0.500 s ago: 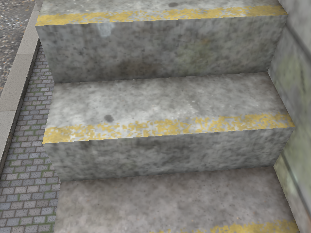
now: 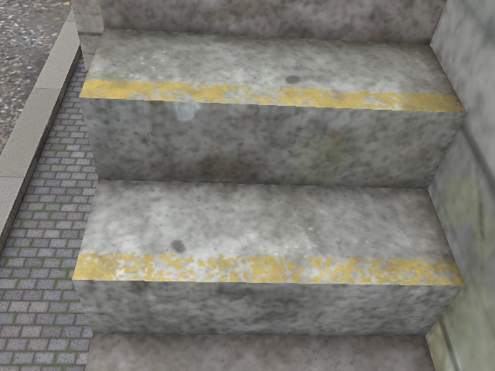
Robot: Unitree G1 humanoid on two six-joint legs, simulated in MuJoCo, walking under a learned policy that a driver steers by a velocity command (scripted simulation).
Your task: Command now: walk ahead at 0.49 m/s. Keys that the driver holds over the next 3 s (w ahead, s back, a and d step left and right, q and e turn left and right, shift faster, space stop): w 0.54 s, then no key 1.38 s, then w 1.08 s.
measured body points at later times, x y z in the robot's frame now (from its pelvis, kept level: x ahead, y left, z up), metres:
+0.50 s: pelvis +0.18 +0.05 +0.16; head +0.19 +0.02 +0.61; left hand +0.05 +0.24 +0.02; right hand +0.42 -0.08 +0.08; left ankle +0.32 +0.19 -0.42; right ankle +0.05 -0.07 -0.60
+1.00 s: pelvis +0.39 +0.00 +0.34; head +0.42 +0.00 +0.78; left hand +0.59 +0.15 +0.22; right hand +0.33 -0.23 +0.19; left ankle +0.32 +0.20 -0.41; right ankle +0.51 -0.16 -0.17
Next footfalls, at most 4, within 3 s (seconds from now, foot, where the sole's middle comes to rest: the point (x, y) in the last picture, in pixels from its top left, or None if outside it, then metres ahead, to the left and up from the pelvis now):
0.50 left None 0.36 0.20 -0.45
1.02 right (369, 267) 0.53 -0.18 -0.24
1.46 left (196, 299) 0.44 0.12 -0.24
2.02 right None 0.32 -0.31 -0.45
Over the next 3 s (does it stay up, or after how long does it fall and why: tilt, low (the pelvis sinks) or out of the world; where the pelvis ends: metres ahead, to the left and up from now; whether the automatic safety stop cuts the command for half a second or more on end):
stays up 0.33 0.09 0.34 its command is cut before an obstacle after 2.0 s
